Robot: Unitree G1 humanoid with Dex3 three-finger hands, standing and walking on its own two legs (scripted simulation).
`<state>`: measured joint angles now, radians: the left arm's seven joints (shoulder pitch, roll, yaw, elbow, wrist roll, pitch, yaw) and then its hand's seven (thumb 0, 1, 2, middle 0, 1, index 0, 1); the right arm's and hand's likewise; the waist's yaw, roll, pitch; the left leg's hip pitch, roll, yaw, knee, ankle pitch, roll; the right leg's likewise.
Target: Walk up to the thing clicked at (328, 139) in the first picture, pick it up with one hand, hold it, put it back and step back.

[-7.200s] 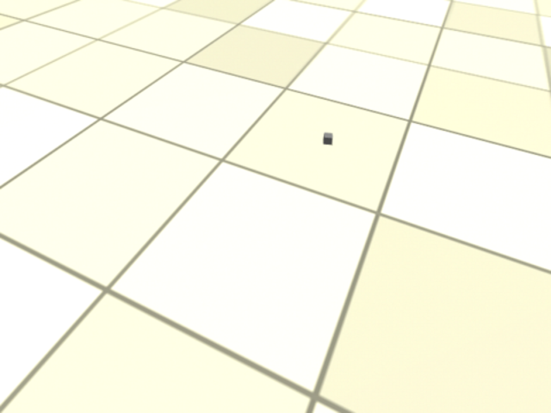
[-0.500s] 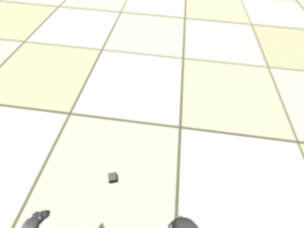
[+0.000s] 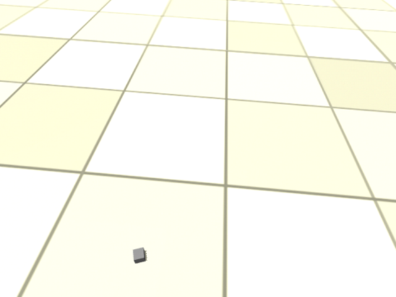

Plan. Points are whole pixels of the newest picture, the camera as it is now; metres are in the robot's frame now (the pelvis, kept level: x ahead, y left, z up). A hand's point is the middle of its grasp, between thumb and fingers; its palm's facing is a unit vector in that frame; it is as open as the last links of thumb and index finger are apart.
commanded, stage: walk up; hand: left
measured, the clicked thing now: (139, 255) +0.46 +0.26 -0.74
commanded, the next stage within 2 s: stand in 0.30 s
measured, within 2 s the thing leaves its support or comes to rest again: neither
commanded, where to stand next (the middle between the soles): +0.06 -0.01 m, yaw +0 degrees
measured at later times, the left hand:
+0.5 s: hand out of the picture +0.12 +0.25 -0.14, palm faces -0.04 -0.94 -0.34, open 7.4 cm
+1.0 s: hand out of the picture +0.07 +0.26 -0.14, palm faces -0.02 -0.94 -0.35, open 7.4 cm
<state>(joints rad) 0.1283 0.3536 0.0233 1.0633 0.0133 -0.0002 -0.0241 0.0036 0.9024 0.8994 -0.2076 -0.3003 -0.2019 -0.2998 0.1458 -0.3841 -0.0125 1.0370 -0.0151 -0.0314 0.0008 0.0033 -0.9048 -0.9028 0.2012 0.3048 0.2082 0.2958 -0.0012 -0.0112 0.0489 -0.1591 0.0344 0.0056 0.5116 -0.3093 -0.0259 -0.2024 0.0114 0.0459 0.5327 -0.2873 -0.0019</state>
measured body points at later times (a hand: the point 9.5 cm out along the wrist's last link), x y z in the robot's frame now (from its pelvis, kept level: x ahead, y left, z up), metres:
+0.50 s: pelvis +0.00 +0.00 +0.01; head +0.02 +0.00 +0.46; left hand +0.12 +0.30 -0.11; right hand +0.08 -0.30 -0.12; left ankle -0.02 +0.14 -0.73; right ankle +0.00 -0.12 -0.73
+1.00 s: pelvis -0.01 +0.01 +0.01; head +0.01 +0.00 +0.46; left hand +0.07 +0.31 -0.12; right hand +0.08 -0.30 -0.12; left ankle -0.02 +0.14 -0.73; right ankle +0.00 -0.12 -0.73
